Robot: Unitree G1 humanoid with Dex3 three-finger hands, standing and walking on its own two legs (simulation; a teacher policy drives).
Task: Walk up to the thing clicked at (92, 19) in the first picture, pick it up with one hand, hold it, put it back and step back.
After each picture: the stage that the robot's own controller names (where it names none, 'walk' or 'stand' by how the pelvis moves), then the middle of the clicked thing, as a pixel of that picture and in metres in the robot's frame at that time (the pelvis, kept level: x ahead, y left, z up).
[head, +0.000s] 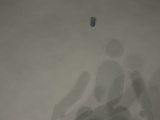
stand; (92, 21) +1.87 -0.12 -0.72
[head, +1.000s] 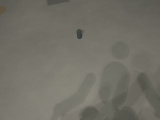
walk; (79, 34) +1.74 +0.18 -0.70
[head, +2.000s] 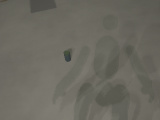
walk; (67, 56) +1.22 +0.28 -0.72
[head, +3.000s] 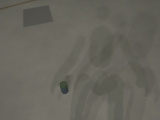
walk; (64, 87) +0.82 +0.25 -0.72
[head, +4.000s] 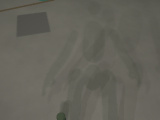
walk; (61, 119) +0.52 +0.19 -0.70
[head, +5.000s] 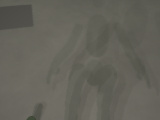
walk; out of the picture +0.44 +0.35 -0.68
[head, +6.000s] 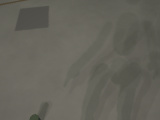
stand; out of the picture +0.47 +0.41 -0.69
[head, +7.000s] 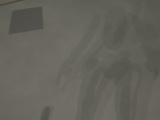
walk; out of the picture +0.42 +0.38 -0.70
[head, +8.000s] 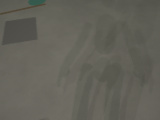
stand; out of the picture +0.37 +0.37 -0.72
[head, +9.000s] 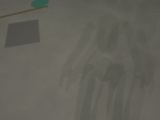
stand; out of the picture +0.35 +0.37 -0.73
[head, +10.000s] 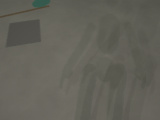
stand; out of the picture +0.35 +0.36 -0.73
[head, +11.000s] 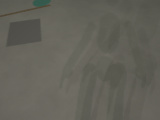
stand; out of the picture +0.34 +0.36 -0.73
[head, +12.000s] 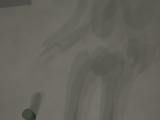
go down; (29, 115) +0.39 +0.35 -0.63
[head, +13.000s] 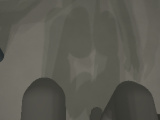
go down; out of the picture +0.44 +0.38 -0.29
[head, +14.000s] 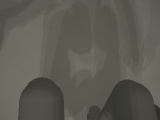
close in; out of the picture +0.44 +0.39 -0.29
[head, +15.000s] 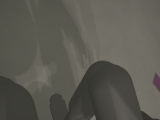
close in; out of the picture +0.41 +0.43 -0.22
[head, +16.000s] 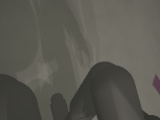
lift; out of the picture +0.39 +0.40 -0.22
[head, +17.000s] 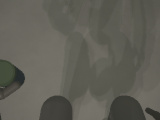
lift; (8, 76) +0.34 +0.26 -0.03
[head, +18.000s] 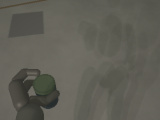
hold; (46, 92) +0.33 +0.15 +0.03
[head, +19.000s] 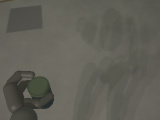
hold; (41, 93) +0.33 +0.16 +0.00
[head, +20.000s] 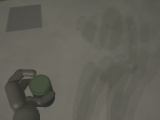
hold; (43, 91) +0.34 +0.16 +0.00
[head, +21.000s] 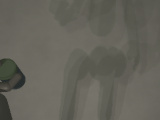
crouch; (11, 75) +0.39 +0.26 -0.06
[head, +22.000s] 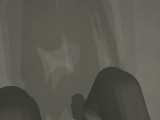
lower; out of the picture +0.46 +0.39 -0.15
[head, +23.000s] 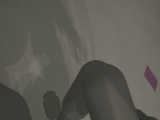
lower; out of the picture +0.40 +0.40 -0.24
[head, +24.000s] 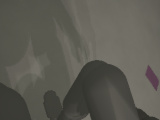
lower; out of the picture +0.40 +0.40 -0.23
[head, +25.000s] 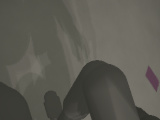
lower; out of the picture +0.40 +0.40 -0.23
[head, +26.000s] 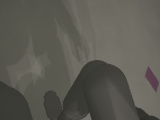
lower; out of the picture +0.40 +0.40 -0.23
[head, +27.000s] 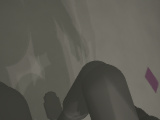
open; out of the picture +0.41 +0.40 -0.23
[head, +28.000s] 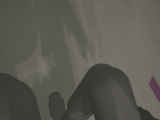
withdraw; out of the picture +0.41 +0.39 -0.24
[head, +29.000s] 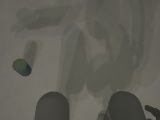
walk; (22, 68) +0.46 +0.32 -0.40
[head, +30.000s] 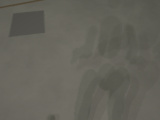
stand; out of the picture +0.39 +0.29 -0.66
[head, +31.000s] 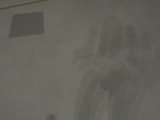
stand; out of the picture +0.40 +0.30 -0.67
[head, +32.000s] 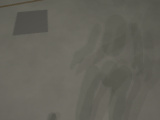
stand; out of the picture +0.39 +0.30 -0.68
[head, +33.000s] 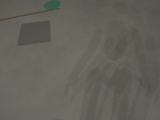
stand; out of the picture +0.40 +0.29 -0.73
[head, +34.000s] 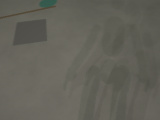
stand; out of the picture +0.38 +0.31 -0.73
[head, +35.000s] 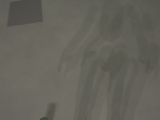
walk; out of the picture +0.40 +0.31 -0.72
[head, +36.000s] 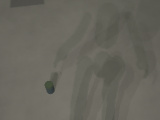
walk; (49, 87) +0.66 +0.27 -0.70
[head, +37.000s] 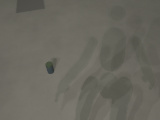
stand; (49, 67) +1.00 +0.39 -0.70
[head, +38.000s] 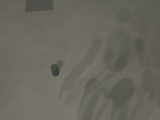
stand; (54, 70) +0.99 +0.30 -0.71
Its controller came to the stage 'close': yes
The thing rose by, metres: 0.73
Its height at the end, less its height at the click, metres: +0.00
